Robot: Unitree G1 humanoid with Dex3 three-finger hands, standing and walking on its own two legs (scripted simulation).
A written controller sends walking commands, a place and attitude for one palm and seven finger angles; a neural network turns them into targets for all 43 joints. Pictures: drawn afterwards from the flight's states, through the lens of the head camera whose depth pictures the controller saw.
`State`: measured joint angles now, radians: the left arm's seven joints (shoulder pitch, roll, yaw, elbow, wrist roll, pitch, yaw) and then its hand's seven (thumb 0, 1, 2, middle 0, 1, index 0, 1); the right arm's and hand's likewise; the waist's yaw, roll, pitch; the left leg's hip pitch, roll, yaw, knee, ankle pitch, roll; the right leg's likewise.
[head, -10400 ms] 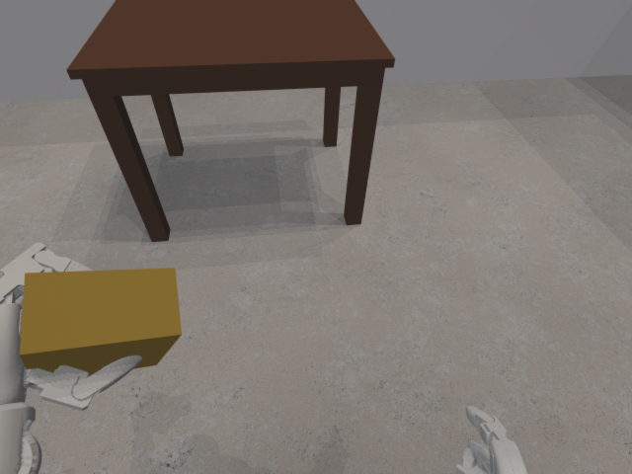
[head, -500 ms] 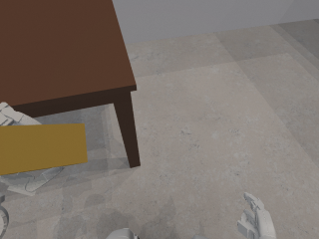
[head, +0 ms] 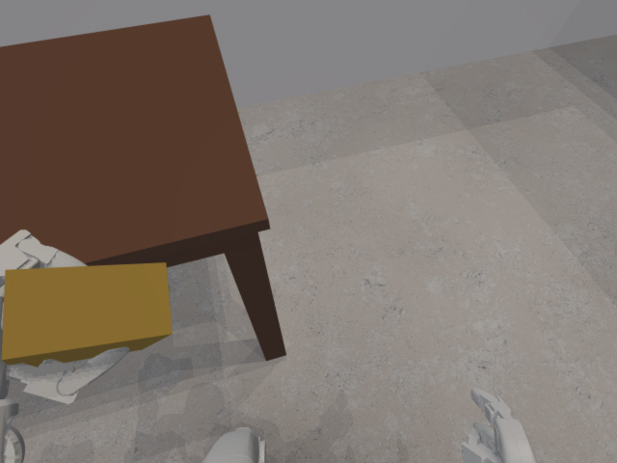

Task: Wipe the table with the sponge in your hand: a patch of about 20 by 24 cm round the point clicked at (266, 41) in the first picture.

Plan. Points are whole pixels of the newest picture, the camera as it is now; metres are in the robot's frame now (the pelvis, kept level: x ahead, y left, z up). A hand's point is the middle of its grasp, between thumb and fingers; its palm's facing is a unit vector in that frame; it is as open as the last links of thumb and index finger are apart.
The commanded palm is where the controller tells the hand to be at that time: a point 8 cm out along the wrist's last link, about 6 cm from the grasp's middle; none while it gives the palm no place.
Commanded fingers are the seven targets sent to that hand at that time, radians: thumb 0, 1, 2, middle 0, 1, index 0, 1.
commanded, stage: come to a stop and stand still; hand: left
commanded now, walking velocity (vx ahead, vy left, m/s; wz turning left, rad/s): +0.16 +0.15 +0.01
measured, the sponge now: (110, 315) +0.23 +0.20 +0.14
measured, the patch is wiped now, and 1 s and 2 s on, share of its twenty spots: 0.00 0.00 0.00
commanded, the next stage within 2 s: none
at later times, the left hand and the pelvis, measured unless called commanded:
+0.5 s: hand (35, 295) +0.24 +0.25 +0.17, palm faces +0.34 -0.81 -0.48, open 10.1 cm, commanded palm +0.18 +0.30 +0.17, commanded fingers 0.00 0.10 1.30 -1.20 -1.60 -1.20 -1.60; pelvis +0.01 +0.03 -0.01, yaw -2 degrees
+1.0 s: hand (16, 369) +0.18 +0.24 +0.16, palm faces +0.39 -0.83 -0.41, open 10.1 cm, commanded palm +0.13 +0.28 +0.17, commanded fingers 0.00 0.10 1.30 -1.20 -1.60 -1.20 -1.60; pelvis -0.04 +0.01 -0.01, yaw -2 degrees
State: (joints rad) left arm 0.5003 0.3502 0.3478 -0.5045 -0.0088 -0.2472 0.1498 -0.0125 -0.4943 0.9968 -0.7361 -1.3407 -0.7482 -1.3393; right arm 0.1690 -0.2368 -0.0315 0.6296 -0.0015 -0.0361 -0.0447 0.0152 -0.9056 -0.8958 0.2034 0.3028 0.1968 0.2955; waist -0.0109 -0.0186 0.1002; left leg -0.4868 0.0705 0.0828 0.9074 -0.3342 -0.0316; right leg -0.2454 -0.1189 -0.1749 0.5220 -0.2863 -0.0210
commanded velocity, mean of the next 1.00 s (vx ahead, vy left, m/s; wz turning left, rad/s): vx -0.03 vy -0.06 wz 0.00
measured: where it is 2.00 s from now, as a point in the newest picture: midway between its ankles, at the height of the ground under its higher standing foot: outside the picture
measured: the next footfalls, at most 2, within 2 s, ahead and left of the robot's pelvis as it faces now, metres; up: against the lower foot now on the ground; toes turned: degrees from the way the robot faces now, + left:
left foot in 0.14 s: +0.11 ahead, +0.18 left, +0.00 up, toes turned +8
right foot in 0.48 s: +0.06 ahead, -0.05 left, +0.00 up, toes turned -8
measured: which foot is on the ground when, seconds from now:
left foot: up 0.00-0.12, down 0.14-0.50, up 0.52-0.80, down 0.82-1.00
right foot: down 0.00-0.14, up 0.16-0.46, down 0.48-1.00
